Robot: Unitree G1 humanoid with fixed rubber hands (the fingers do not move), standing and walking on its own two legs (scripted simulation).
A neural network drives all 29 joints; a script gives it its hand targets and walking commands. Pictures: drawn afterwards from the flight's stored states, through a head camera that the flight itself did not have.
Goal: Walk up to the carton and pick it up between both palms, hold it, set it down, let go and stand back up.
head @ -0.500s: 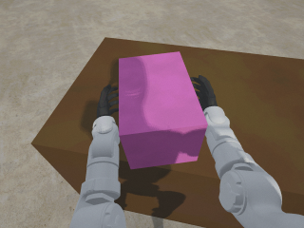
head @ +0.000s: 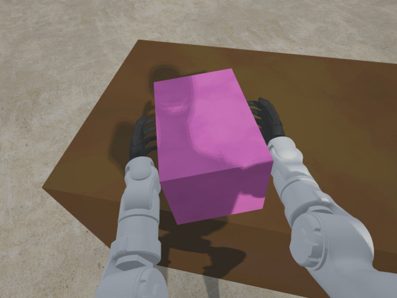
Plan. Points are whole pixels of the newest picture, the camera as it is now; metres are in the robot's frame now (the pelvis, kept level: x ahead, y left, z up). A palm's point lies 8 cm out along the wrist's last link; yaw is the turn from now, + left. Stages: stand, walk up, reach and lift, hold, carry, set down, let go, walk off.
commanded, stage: set down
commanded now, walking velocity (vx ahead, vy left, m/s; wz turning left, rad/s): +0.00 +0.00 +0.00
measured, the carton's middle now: (205, 142) +0.43 +0.03 +0.05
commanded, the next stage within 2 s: none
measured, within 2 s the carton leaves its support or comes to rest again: rests again in 0.70 s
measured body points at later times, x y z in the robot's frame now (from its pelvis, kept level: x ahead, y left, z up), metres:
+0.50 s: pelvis -0.01 +0.00 +0.00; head +0.06 +0.00 +0.44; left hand +0.38 +0.16 +0.06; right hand +0.45 -0.11 +0.07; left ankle -0.04 +0.16 -0.75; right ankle +0.03 -0.06 -0.75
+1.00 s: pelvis -0.01 +0.00 +0.00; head +0.07 +0.00 +0.44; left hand +0.38 +0.16 +0.05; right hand +0.44 -0.11 +0.05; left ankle -0.04 +0.16 -0.75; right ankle +0.03 -0.06 -0.75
